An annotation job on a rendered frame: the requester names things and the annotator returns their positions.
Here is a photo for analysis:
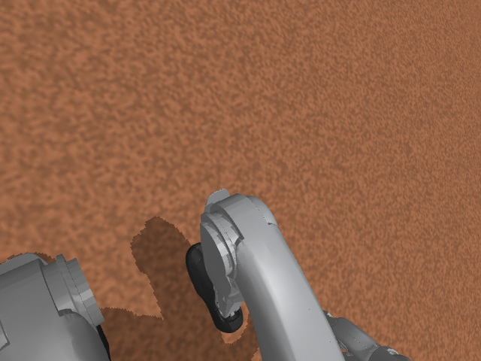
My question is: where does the left robot foot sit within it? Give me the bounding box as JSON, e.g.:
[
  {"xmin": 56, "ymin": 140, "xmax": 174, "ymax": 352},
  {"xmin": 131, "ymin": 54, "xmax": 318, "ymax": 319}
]
[{"xmin": 96, "ymin": 324, "xmax": 111, "ymax": 361}]

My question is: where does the right robot hand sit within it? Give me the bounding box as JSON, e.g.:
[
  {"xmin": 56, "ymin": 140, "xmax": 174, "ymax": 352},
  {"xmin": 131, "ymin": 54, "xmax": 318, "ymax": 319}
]
[{"xmin": 323, "ymin": 310, "xmax": 381, "ymax": 361}]

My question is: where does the right robot foot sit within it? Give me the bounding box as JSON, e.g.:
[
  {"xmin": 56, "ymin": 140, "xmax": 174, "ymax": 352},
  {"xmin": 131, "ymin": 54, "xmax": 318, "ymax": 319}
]
[{"xmin": 186, "ymin": 242, "xmax": 244, "ymax": 333}]

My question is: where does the right robot arm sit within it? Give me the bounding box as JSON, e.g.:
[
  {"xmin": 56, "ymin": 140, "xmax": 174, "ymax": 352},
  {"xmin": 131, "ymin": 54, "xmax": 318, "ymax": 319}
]
[{"xmin": 368, "ymin": 346, "xmax": 412, "ymax": 361}]

